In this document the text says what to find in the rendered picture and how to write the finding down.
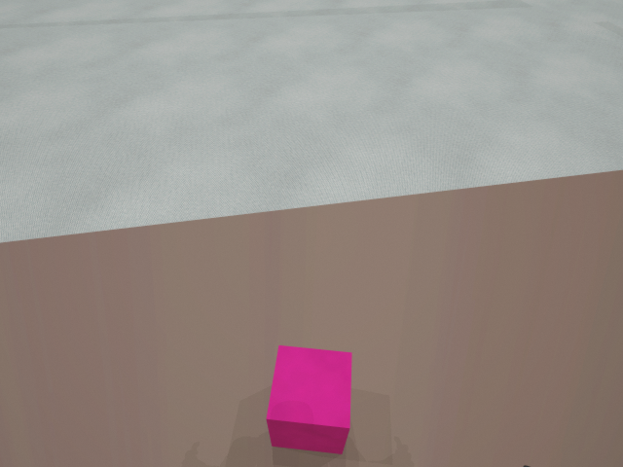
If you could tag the carton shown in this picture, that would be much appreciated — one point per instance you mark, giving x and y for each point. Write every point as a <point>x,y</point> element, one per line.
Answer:
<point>309,405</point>

